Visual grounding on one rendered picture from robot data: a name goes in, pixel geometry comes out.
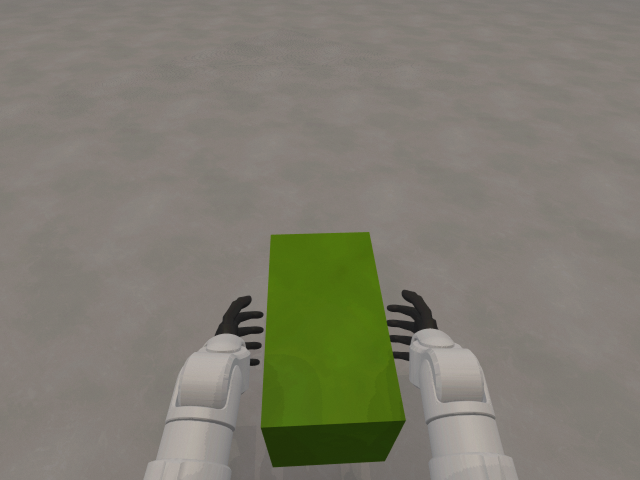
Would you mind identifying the robot right forearm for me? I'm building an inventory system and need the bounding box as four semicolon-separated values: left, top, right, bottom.
409;329;519;480

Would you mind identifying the robot right hand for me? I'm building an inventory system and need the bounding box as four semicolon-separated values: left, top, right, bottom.
387;290;438;361

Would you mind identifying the robot left hand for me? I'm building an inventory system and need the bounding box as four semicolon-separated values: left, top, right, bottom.
215;296;264;366

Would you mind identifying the robot left forearm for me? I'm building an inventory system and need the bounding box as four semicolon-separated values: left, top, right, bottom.
143;334;250;480

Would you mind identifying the carton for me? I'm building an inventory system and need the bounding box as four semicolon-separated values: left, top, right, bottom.
261;232;406;467

